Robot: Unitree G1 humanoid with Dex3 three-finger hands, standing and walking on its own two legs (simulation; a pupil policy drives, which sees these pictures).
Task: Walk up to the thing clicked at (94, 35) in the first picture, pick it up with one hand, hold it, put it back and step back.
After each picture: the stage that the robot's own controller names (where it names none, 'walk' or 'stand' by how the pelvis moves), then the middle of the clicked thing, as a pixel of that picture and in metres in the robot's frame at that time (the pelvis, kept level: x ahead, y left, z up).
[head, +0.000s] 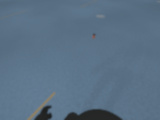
stand; (93, 36) +1.97 -0.01 -0.72
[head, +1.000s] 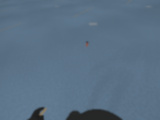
walk; (87, 43) +1.83 +0.25 -0.71
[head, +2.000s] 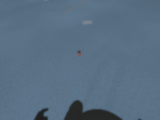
walk; (79, 53) +1.22 +0.36 -0.72
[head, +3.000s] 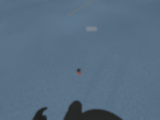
walk; (78, 71) +0.77 +0.26 -0.72
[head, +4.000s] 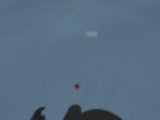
walk; (77, 87) +0.48 +0.20 -0.69
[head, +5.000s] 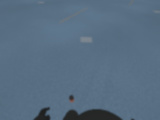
stand; (71, 98) +0.36 +0.21 -0.71
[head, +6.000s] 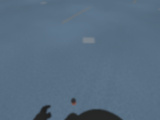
stand; (73, 101) +0.32 +0.19 -0.72
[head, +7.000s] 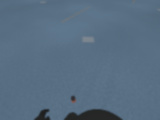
stand; (73, 99) +0.35 +0.19 -0.73
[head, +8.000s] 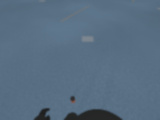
stand; (72, 99) +0.34 +0.20 -0.73
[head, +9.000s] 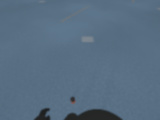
stand; (72, 100) +0.33 +0.20 -0.73
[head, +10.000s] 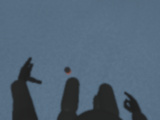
go down; (67, 70) +0.38 +0.23 -0.46
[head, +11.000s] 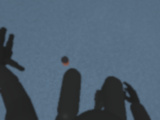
go down; (65, 61) +0.41 +0.25 -0.31
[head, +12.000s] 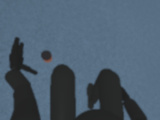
close in; (47, 57) +0.38 +0.28 -0.23
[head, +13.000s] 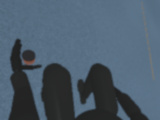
close; (29, 57) +0.38 +0.29 -0.21
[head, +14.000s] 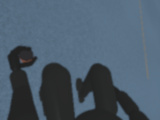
lift; (26, 56) +0.37 +0.30 -0.22
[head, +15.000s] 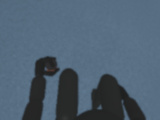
lift; (51, 66) +0.31 +0.28 -0.09
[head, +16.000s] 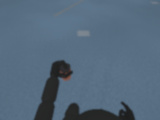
hold; (65, 72) +0.33 +0.18 +0.04
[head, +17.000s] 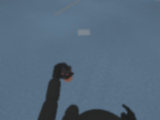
hold; (67, 74) +0.33 +0.18 +0.00
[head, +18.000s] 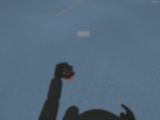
hold; (68, 73) +0.33 +0.17 +0.00
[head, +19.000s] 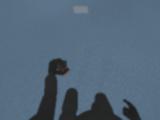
crouch; (62, 68) +0.36 +0.20 -0.07
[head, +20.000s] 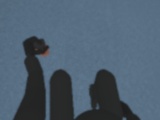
lower; (42, 48) +0.46 +0.29 -0.11
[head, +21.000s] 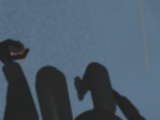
lower; (18, 51) +0.41 +0.31 -0.22
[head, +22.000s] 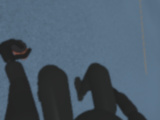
lower; (20, 51) +0.40 +0.31 -0.22
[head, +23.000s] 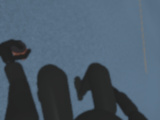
lower; (20, 51) +0.40 +0.31 -0.22
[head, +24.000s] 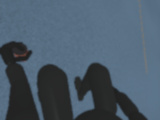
lower; (21, 53) +0.39 +0.31 -0.22
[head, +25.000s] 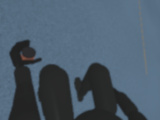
open; (28, 56) +0.38 +0.28 -0.22
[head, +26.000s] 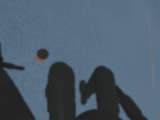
stand; (41, 55) +0.38 +0.26 -0.23
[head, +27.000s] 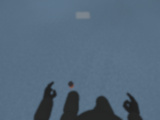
stand; (71, 84) +0.36 +0.20 -0.57
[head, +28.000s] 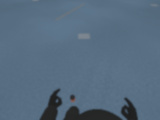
stand; (72, 98) +0.35 +0.19 -0.67
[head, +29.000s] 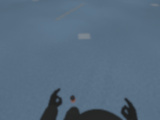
stand; (72, 99) +0.34 +0.19 -0.67
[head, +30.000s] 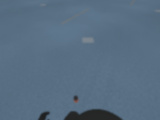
stand; (75, 99) +0.37 +0.17 -0.72
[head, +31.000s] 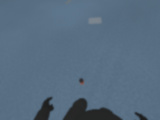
walk; (81, 81) +0.45 +0.18 -0.70
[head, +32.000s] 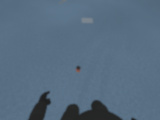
walk; (78, 69) +0.70 +0.14 -0.71
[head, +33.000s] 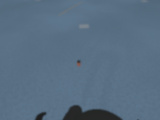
stand; (78, 63) +0.97 +0.28 -0.71
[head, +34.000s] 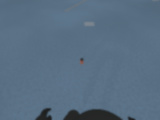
stand; (81, 61) +1.00 +0.19 -0.72
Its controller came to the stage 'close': yes
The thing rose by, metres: 0.70
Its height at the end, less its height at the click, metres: +0.00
